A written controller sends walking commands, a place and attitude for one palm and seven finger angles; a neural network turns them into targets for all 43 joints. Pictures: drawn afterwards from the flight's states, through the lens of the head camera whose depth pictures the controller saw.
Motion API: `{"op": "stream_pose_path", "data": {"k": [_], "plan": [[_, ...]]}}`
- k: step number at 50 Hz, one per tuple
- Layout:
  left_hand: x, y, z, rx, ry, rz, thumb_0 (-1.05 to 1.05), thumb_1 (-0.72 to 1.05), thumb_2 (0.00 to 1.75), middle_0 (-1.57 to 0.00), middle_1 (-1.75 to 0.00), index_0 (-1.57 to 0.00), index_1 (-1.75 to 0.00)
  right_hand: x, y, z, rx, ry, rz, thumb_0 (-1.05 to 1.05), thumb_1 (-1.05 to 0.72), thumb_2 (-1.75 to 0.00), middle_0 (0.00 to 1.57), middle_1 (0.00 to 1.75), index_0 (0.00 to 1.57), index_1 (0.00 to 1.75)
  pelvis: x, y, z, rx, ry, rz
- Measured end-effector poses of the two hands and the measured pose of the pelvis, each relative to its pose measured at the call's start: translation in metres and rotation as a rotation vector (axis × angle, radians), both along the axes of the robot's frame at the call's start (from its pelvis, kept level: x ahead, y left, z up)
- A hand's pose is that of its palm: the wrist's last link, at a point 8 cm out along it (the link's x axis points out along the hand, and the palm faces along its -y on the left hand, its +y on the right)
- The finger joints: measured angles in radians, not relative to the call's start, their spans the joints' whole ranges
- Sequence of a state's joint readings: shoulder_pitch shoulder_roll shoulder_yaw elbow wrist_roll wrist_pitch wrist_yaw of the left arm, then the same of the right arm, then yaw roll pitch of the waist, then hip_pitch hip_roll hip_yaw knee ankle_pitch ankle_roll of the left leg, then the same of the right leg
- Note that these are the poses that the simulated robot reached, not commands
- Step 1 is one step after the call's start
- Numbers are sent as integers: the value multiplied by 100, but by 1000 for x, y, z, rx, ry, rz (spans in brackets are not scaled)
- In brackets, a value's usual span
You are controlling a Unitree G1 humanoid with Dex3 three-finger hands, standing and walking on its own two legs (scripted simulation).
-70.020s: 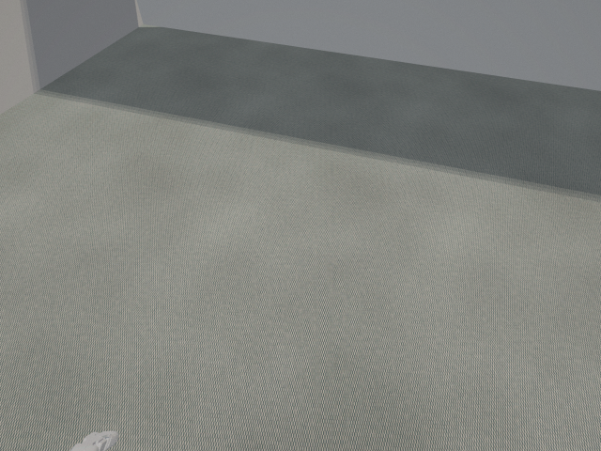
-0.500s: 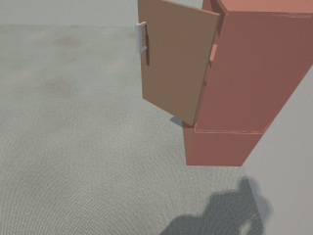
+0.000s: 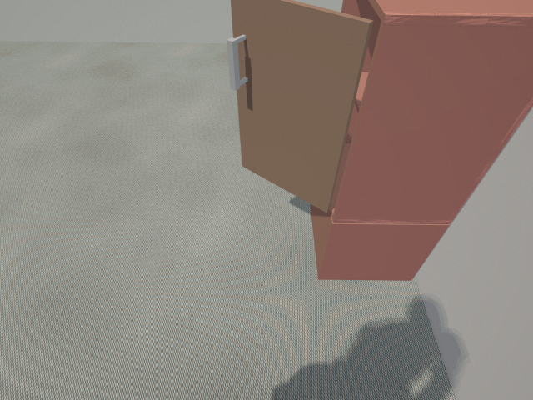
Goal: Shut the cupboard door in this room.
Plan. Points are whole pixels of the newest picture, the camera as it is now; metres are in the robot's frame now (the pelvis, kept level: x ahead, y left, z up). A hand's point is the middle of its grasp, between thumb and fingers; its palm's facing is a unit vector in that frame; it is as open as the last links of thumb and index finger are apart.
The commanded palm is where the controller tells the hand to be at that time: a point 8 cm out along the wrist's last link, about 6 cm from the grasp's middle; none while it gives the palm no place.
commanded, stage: walk to a spot facing it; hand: left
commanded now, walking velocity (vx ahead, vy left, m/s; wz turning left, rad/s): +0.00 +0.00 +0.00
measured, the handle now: (238, 62) +0.93 +0.12 +0.07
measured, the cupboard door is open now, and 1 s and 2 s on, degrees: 53 53 53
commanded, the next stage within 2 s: none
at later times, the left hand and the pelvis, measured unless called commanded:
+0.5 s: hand out of the picture +0.02 +0.22 -0.20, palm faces +0.19 -0.95 -0.23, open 7.4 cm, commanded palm none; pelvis +0.01 +0.02 -0.03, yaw +11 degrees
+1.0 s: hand out of the picture -0.03 +0.20 -0.16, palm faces +0.48 -0.82 -0.30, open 7.4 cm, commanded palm none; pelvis +0.01 -0.03 -0.01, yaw +32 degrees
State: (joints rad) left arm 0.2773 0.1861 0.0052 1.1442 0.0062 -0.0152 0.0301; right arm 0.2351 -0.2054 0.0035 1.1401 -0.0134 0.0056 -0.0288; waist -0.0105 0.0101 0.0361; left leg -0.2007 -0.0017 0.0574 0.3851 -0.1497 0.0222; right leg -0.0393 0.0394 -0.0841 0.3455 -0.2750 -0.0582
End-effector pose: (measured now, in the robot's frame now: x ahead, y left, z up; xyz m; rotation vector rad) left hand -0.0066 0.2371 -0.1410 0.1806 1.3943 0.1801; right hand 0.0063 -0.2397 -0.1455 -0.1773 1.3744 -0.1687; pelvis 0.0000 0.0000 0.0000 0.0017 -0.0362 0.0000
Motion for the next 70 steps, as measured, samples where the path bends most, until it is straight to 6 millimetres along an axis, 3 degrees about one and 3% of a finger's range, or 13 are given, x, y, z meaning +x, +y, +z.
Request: {"op": "stream_pose_path", "data": {"k": [13,19,25,32,38,43,47,52,55,59,65,70], "plan": [[29,10,1,35,-57,4,0,91,90,-20,-30,-20,-30,17,-9,-1,-13,-6,23,0,-91,-90,20,30,20,30,4,-3,-3,0,12,31],[23,13,-13,21,-84,82,0,91,90,-20,-30,-20,-30,25,4,-8,-4,43,68,0,-91,-90,20,30,20,30,7,2,-14,-14,-1,111],[9,29,-31,5,-80,161,0,90,90,-20,-30,-20,-30,54,23,-18,-6,4,156,0,-91,-90,20,30,20,30,8,19,-29,5,-1,190],[15,45,-4,55,-144,219,1,91,90,-20,-30,-20,-30,77,30,-9,3,-24,261,0,-91,-90,21,30,20,30,-2,18,-15,-16,35,276],[21,40,17,111,-245,273,1,91,90,-20,-30,-20,-30,108,14,-6,8,-38,350,0,-91,-90,21,30,20,30,-2,-4,-10,-37,60,371],[-5,22,20,158,-247,342,0,91,90,-20,-30,-20,-30,151,-2,-10,7,-75,415,0,-91,-90,21,30,20,30,2,-23,-14,-9,61,449],[-32,4,20,143,-184,406,0,91,90,-20,-30,-20,-30,183,2,2,11,-121,472,0,-91,-90,20,30,20,30,7,-27,-8,13,52,508],[-66,-11,7,108,-148,502,1,90,90,-20,-30,-21,-30,215,28,9,11,-147,592,0,-91,-90,20,30,20,30,10,-25,-10,27,49,593],[-91,-14,-8,86,-128,574,1,90,90,-20,-30,-21,-30,233,52,6,6,-180,678,0,-91,-90,20,30,20,30,9,-18,-20,5,50,640],[-118,-19,-17,81,-72,651,1,90,90,-20,-30,-20,-30,244,76,6,10,-214,760,0,-91,-90,20,30,20,30,6,-20,-24,4,53,685],[-113,-26,3,103,-115,711,1,91,90,-20,-30,-20,-30,244,85,4,49,-179,826,0,-91,-90,21,30,20,30,17,-27,-14,-15,49,756],[-102,-37,12,175,-192,751,1,91,90,-20,-30,-20,-30,259,83,-15,78,-118,861,0,-91,-90,21,30,20,30,40,-34,-21,-2,49,835]]}}
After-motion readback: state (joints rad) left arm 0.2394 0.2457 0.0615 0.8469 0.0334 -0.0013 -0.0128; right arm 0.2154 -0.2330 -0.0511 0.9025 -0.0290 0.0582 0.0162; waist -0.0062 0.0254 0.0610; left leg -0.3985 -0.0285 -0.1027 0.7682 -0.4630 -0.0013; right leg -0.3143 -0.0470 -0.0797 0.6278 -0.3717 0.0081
